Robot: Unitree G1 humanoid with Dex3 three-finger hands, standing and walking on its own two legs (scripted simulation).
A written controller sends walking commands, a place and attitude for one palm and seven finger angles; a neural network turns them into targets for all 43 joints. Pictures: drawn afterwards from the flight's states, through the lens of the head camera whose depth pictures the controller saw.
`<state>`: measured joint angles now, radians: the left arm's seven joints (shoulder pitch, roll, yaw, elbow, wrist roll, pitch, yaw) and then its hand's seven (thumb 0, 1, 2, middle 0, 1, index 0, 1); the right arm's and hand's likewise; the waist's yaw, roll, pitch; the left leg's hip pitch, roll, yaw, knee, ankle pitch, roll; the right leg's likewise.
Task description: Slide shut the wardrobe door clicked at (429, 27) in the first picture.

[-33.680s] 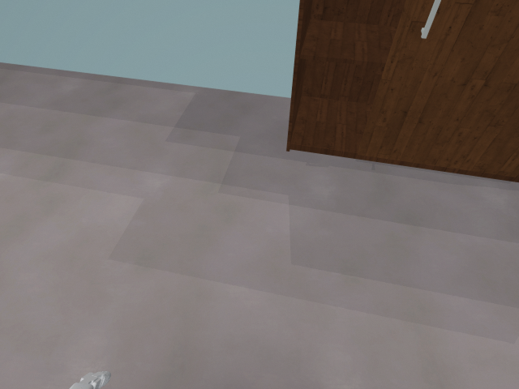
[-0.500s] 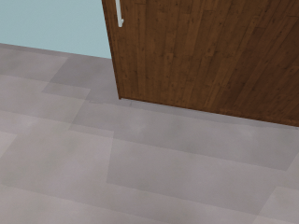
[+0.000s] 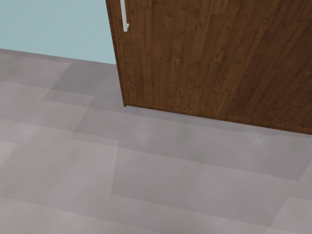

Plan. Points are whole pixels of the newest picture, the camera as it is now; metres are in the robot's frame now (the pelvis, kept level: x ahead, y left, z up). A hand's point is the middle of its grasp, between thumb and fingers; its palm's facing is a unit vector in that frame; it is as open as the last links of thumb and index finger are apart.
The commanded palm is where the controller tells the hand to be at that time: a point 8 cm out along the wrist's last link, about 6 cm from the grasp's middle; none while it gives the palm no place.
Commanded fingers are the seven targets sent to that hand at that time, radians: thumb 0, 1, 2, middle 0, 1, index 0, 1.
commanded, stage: look to check the result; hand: right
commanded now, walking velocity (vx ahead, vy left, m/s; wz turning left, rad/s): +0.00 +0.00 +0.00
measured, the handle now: out of the picture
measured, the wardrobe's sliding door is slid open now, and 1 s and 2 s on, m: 0.00 0.00 0.00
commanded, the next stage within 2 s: stand and wait in 1.78 s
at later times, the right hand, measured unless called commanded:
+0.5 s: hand out of the picture +0.03 -0.18 -0.18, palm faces -0.02 +0.98 -0.22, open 7.4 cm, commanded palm none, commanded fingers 0.00 -0.90 -0.90 0.20 0.30 0.20 0.30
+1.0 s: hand out of the picture +0.04 -0.20 -0.17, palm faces -0.02 +0.97 -0.25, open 7.4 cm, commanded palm none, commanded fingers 0.00 -0.90 -0.90 0.20 0.30 0.20 0.30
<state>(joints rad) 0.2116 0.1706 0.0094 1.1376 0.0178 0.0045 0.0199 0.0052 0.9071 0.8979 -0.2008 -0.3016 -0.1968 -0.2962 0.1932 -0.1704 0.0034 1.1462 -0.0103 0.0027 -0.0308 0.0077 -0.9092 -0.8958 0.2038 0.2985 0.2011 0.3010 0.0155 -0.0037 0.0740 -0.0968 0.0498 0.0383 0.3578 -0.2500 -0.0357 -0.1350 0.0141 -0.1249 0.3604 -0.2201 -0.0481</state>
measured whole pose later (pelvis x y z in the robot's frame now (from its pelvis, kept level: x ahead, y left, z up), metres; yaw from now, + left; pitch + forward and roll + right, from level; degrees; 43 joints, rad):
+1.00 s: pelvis +0.00 +0.01 +0.00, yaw +0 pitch -1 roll +0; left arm 0.17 0.23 0.01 1.13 0.02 0.00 0.01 0.01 0.91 0.90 -0.20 -0.30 -0.20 -0.30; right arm 0.16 -0.23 0.00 1.14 -0.01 -0.01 -0.02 0.01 -0.91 -0.90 0.20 0.30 0.20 0.30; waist 0.01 0.00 0.08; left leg -0.07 0.04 0.05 0.32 -0.23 -0.03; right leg -0.12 0.01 -0.12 0.33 -0.20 -0.04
